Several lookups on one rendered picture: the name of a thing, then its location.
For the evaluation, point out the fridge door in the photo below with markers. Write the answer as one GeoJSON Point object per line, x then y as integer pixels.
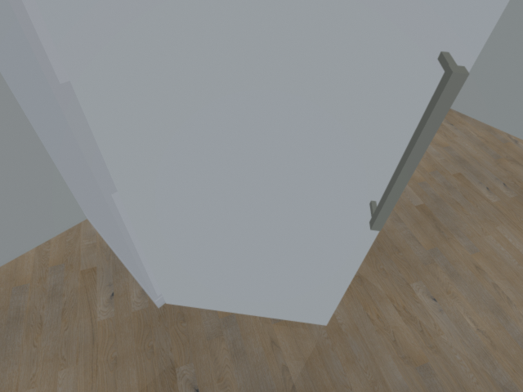
{"type": "Point", "coordinates": [247, 138]}

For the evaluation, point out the handle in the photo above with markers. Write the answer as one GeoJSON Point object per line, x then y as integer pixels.
{"type": "Point", "coordinates": [445, 94]}

